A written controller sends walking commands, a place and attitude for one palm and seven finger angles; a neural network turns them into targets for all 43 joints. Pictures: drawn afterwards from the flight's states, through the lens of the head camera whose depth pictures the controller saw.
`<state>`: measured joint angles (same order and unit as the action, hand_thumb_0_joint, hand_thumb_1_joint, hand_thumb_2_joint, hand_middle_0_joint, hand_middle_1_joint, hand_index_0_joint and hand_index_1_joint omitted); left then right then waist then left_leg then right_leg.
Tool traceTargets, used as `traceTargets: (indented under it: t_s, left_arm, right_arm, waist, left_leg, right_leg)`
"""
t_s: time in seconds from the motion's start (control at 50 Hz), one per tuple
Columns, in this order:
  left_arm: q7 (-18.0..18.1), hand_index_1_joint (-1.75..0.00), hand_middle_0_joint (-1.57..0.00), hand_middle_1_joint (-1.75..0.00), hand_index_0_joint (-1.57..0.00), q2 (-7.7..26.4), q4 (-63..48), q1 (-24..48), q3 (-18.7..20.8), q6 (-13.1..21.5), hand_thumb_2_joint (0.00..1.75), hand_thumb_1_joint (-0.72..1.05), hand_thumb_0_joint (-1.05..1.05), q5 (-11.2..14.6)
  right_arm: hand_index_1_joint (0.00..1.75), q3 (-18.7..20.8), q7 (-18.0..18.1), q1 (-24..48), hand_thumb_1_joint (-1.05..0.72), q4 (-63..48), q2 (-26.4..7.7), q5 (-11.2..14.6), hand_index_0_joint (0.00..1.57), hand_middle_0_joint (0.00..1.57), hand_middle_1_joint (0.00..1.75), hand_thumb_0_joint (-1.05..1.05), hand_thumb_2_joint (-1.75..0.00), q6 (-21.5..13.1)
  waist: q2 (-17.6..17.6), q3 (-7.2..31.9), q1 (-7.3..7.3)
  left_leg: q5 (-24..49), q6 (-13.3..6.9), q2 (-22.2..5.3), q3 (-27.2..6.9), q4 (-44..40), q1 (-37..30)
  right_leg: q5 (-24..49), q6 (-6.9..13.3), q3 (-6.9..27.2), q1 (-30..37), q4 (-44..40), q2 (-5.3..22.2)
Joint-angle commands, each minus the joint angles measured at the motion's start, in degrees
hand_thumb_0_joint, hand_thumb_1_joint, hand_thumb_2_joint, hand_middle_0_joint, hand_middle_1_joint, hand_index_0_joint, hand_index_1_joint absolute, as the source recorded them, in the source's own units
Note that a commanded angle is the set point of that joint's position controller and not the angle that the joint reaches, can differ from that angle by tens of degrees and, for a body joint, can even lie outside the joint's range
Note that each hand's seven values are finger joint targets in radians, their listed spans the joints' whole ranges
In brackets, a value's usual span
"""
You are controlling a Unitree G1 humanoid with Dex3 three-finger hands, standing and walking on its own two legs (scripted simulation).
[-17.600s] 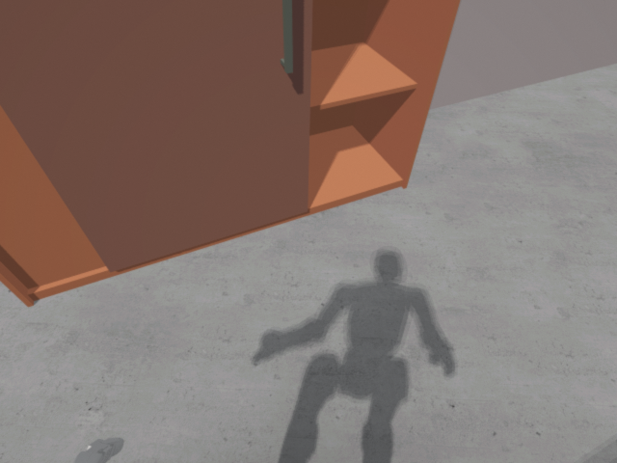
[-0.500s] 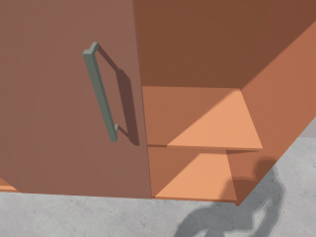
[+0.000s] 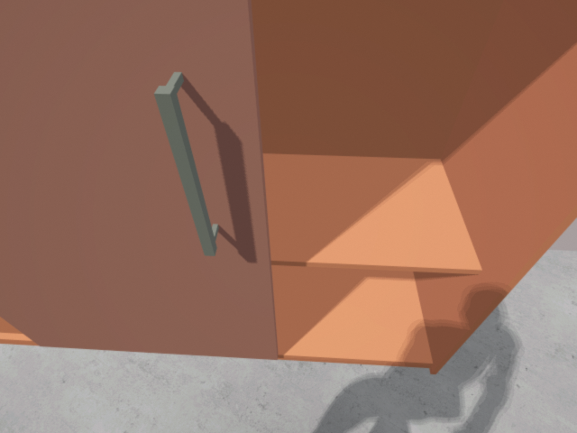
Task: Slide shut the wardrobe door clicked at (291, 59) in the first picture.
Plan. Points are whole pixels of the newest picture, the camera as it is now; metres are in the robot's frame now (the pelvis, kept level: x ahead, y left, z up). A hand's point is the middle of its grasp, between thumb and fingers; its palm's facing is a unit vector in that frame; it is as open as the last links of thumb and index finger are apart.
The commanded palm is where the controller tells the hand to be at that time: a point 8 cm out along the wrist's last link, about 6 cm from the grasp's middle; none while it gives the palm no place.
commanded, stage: look again from close up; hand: left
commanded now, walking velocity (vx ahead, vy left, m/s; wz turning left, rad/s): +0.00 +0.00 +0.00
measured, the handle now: (196, 179) +0.45 +0.17 +0.11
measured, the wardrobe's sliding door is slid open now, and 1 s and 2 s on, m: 0.52 0.52 0.52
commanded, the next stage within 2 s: raise the hand with hooked fingers in 0.10 s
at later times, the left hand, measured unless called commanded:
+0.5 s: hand (190, 346) +0.23 +0.15 +0.02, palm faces +0.12 -0.99 -0.02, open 7.8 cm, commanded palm +0.12 +0.22 -0.03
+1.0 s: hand (151, 360) +0.21 +0.19 +0.02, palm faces -0.08 -0.99 -0.12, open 10.8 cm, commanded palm +0.16 +0.27 +0.04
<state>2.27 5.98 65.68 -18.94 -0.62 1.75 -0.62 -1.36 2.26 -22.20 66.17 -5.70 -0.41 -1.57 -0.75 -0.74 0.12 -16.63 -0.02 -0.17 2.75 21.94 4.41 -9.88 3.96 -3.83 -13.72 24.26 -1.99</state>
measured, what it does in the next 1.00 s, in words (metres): stands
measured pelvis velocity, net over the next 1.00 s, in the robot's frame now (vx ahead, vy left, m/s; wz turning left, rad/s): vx -0.01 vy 0.01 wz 0.06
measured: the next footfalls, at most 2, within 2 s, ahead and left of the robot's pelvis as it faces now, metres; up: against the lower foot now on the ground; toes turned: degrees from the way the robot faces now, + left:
none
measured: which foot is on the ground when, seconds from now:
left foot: down 0.00-1.00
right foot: down 0.00-1.00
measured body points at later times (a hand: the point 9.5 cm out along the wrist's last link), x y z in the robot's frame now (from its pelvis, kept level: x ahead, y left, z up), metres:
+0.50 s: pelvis -0.02 +0.00 -0.02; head +0.00 -0.02 +0.43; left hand +0.21 +0.20 +0.02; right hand +0.14 -0.28 -0.10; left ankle -0.05 +0.12 -0.74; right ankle +0.04 -0.07 -0.74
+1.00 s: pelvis -0.01 +0.01 -0.04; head +0.04 +0.00 +0.40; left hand +0.20 +0.25 +0.03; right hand +0.17 -0.20 -0.14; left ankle -0.05 +0.12 -0.74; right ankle +0.04 -0.07 -0.74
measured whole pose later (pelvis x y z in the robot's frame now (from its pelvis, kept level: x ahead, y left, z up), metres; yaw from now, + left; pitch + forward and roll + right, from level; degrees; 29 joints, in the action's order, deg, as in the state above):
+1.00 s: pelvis -0.01 +0.01 -0.04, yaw +3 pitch +9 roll +0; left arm -18.4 16.8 -5.0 -20.6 8.8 15.1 15.1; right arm -3.0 3.8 -10.9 37.2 -10.3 3.2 -14.5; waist -2.1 3.1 0.5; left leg -28.4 -0.6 0.6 -0.5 49.9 30.4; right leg -20.1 3.4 -7.2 -37.0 47.8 0.5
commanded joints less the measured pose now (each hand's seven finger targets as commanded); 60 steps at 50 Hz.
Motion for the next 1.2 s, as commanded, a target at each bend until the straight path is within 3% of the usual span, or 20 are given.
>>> traceTargets:
  t_s: [0.0,0.16,0.18,0.2,0.22,0.28,0.36,0.4,0.46,0.48,0.54,0.6,0.66,0.74,0.78,0.84,0.92,0.98,1.08,1.18]
  left_arm:
    - [0.24,-0.3,-0.2,-0.3,-0.2,4.96,-0.84,-4.98,1.14,0.53,0.9,0.9,0.0,0.21]
    - [0.19,-0.3,-0.2,-0.3,-0.2,4.77,-0.55,-5.19,1.12,0.55,0.9,0.9,0.0,0.19]
    - [0.1,-0.3,-0.2,-0.3,-0.2,11.37,-4.84,-1.25,-0.78,2.11,0.9,0.9,0.0,0.41]
    - [0.17,-0.32,-0.2,-0.32,-0.2,17.9,-81.31,34.67,4.56,10.11,0.89,0.88,0.0,13.89]
    - [3.11,-0.33,-0.2,-0.33,-0.2,14.78,-76.3,19.68,2.34,5.6,0.88,0.85,0.0,9.33]
    - [4.8,-0.37,-0.21,-0.37,-0.21,-2.13,-59.43,-0.85,-4.3,-3.11,0.85,0.78,0.0,10.19]
    - [4.7,-0.43,-0.22,-0.43,-0.22,3.38,-72.43,0.89,-2.33,5.82,0.81,0.69,0.0,9.83]
    - [2.99,-0.47,-0.22,-0.47,-0.22,2.9,-66.56,-3.94,0.88,9.32,0.79,0.64,0.0,10.47]
    - [-4.12,-0.51,-0.22,-0.51,-0.22,2.98,-61.67,-21.73,7.11,18.52,0.76,0.57,0.0,13.58]
    - [-6.68,-0.53,-0.22,-0.53,-0.22,6.11,-59.76,-25.63,11.86,21.78,0.75,0.55,0.0,13.81]
    - [-12.31,-0.57,-0.23,-0.57,-0.23,10.41,-64.82,-23.48,12.88,27.77,0.72,0.48,0.0,10.89]
    - [-11.55,-0.62,-0.24,-0.62,-0.24,13.24,-80.18,-13.95,11.39,24.94,0.69,0.41,0.0,10.22]
    - [-9.24,-0.66,-0.24,-0.66,-0.24,13.35,-88.54,-5.47,13.73,27.25,0.66,0.34,0.0,13.81]
    - [-11.56,-0.72,-0.25,-0.72,-0.25,10.69,-90.7,0.87,9.16,33.91,0.62,0.25,0.0,17.37]
    - [-14.29,-0.75,-0.25,-0.75,-0.25,11.42,-88.45,3.89,6.78,32.99,0.6,0.2,0.0,16.83]
    - [-18.65,-0.8,-0.25,-0.8,-0.25,13.82,-82.49,0.72,7.45,27.18,0.57,0.13,0.0,15.84]
    - [-20.84,-0.86,-0.26,-0.86,-0.26,20.88,-77.78,-5.1,18.55,14.53,0.53,0.04,0.0,16.66]
    - [-17.89,-0.9,-0.27,-0.9,-0.27,22.98,-82.63,-6.59,26.8,10.72,0.5,-0.03,0.0,20.6]
    - [-14.4,-0.98,-0.27,-0.98,-0.27,18.71,-88.06,-3.96,24.56,15.29,0.45,-0.15,0.0,22.29]
    - [-18.56,-1.05,-0.28,-1.05,-0.28,18.68,-82.76,0.41,18.29,14.22,0.4,-0.27,0.0,19.61]
  right_arm:
    - [0.3,0.37,0.39,-6.87,-0.9,-0.16,-3.68,-0.02,0.2,0.2,0.3,0.0,-0.9,-0.41]
    - [0.3,0.36,0.42,-7.01,-0.9,-0.14,-3.43,-0.1,0.2,0.2,0.3,0.0,-0.9,-0.39]
    - [0.3,1.33,-0.22,0.98,-0.9,-7.83,-9.39,-0.84,0.2,0.2,0.3,0.0,-0.9,0.68]
    - [0.3,2.76,3.34,5.68,-0.9,-26.22,-20.22,1.97,0.2,0.2,0.3,0.0,-0.9,-8.87]
    - [0.3,2.94,4.7,9.75,-0.9,-22.12,-15.76,2.92,0.2,0.2,0.3,0.0,-0.9,-14.5]
    - [0.3,4.4,4.62,5.63,-0.9,-20.34,-14.53,3.9,0.2,0.2,0.3,0.0,-0.9,-17.71]
    - [0.3,4.45,6.06,8.92,-0.9,-26.69,-16.41,2.04,0.2,0.2,0.3,0.0,-0.9,-23.74]
    - [0.3,5.12,4.42,10.55,-0.9,-28.86,-15.28,1.42,0.2,0.2,0.3,0.0,-0.9,-23.71]
    - [0.3,6.18,0.75,13.9,-0.9,-32.31,-13.98,1.36,0.2,0.2,0.3,0.0,-0.9,-21.38]
    - [0.3,6.69,-0.61,14.14,-0.9,-32.93,-13.59,2.36,0.2,0.2,0.3,0.0,-0.9,-19.8]
    - [0.3,7.13,-2.84,17.51,-0.9,-37.36,-13.86,2.63,0.2,0.2,0.3,0.0,-0.9,-16.03]
    - [0.3,6.98,-2.64,18.7,-0.9,-42.68,-14.26,3.06,0.2,0.2,0.3,0.0,-0.9,-13.6]
    - [0.3,6.28,-0.91,15.28,-0.9,-42.58,-12.88,3.0,0.2,0.2,0.3,0.0,-0.9,-14.13]
    - [0.3,5.37,0.66,12.01,-0.9,-38.18,-13.85,2.97,0.2,0.2,0.3,0.0,-0.9,-18.18]
    - [0.3,4.74,1.47,11.2,-0.9,-36.99,-15.44,3.07,0.2,0.2,0.3,0.0,-0.9,-19.55]
    - [0.3,4.2,2.28,12.22,-0.9,-37.11,-16.45,3.72,0.2,0.2,0.3,0.0,-0.9,-19.66]
    - [0.3,4.12,3.25,15.38,-0.9,-39.34,-16.12,4.42,0.2,0.2,0.3,0.0,-0.9,-16.86]
    - [0.3,3.55,3.67,17.49,-0.9,-40.0,-14.53,4.28,0.2,0.2,0.3,0.0,-0.9,-15.75]
    - [0.3,3.47,2.36,14.35,-0.9,-37.96,-14.04,3.43,0.2,0.2,0.3,0.0,-0.9,-18.0]
    - [0.3,3.79,2.69,12.77,-0.9,-36.62,-16.41,4.07,0.2,0.2,0.3,0.0,-0.9,-19.6]
  waist:
    - [0.2,-5.66,-0.25]
    - [0.68,-5.87,-0.22]
    - [-1.35,-13.01,2.25]
    - [-10.13,15.36,7.53]
    - [-15.47,10.99,4.73]
    - [3.48,-0.48,4.35]
    - [12.19,3.43,3.99]
    - [15.24,2.64,1.46]
    - [15.74,7.93,-3.6]
    - [11.99,10.37,-5.43]
    - [0.43,10.06,-5.33]
    - [-6.23,10.22,-3.47]
    - [-2.97,14.66,-0.09]
    - [-0.93,15.49,3.84]
    - [-2.94,14.99,5.32]
    - [-0.49,13.83,4.45]
    - [4.52,17.62,-0.43]
    - [4.38,19.05,-3.86]
    - [-0.23,15.52,-2.24]
    - [-2.11,9.53,0.99]
  left_leg:
    - [4.18,-1.79,-4.75,-4.41,-4.75,8.86]
    - [4.39,-1.82,-4.78,-4.64,-4.69,8.53]
    - [6.17,-1.87,-0.28,-5.91,-2.72,12.81]
    - [9.09,-2.87,0.61,-0.11,-0.87,3.79]
    - [9.1,-2.85,1.15,1.52,-2.46,3.41]
    - [1.3,-2.16,-1.54,-1.91,-1.78,14.22]
    - [-1.91,-2.74,0.64,-3.01,5.81,17.6]
    - [-1.69,-1.66,1.35,-3.21,9.47,23.0]
    - [1.6,-0.07,1.7,-2.09,15.51,30.93]
    - [3.38,0.64,1.88,-1.65,17.13,32.67]
    - [3.34,0.26,2.74,0.17,21.04,35.98]
    - [1.63,-1.02,2.56,0.5,20.64,33.23]
    - [1.39,-1.19,1.61,-1.88,23.83,32.01]
    - [1.57,-1.23,0.66,-4.97,26.05,29.63]
    - [3.18,-1.55,0.5,-5.82,25.77,27.28]
    - [0.21,-1.44,0.33,-6.47,23.15,28.69]
    - [2.39,-1.71,1.07,-5.56,20.28,29.35]
    - [7.14,-1.02,1.07,-5.33,18.34,27.47]
    - [16.16,0.16,0.66,-5.39,16.0,23.44]
    - [11.79,-0.63,0.47,-5.16,14.14,21.19]
  right_leg:
    - [0.56,-0.2,9.4,3.09,-5.52,7.7]
    - [0.18,-0.07,9.1,2.5,-5.52,7.68]
    - [2.2,-0.63,9.62,-1.98,-1.41,4.4]
    - [-1.83,-3.77,8.75,4.83,-2.52,3.32]
    - [-1.04,-1.68,7.48,6.29,-1.23,1.44]
    - [-6.72,-2.63,2.38,-0.25,-1.67,2.3]
    - [-15.87,-4.82,2.71,-6.43,1.44,2.88]
    - [-18.06,-4.57,3.06,-8.76,4.02,3.65]
    - [-6.14,-4.08,4.42,-5.7,11.7,4.48]
    - [0.41,-3.38,5.24,-3.17,14.44,4.86]
    - [5.38,-2.1,7.12,-4.88,18.29,5.11]
    - [-2.13,-1.53,7.65,-7.74,17.11,4.54]
    - [-3.52,-3.47,8.73,-8.55,16.65,4.27]
    - [-4.7,-4.09,6.67,-14.04,17.17,3.03]
    - [-3.05,-3.64,4.53,-15.41,18.32,2.39]
    - [-6.79,-3.75,3.9,-13.81,16.47,3.01]
    - [-6.6,-4.2,5.19,-4.28,13.94,4.66]
    - [-0.06,-4.05,3.73,0.87,14.0,4.48]
    - [11.61,-3.74,0.52,-0.09,14.54,2.66]
    - [5.62,-3.76,0.87,-3.26,11.09,2.28]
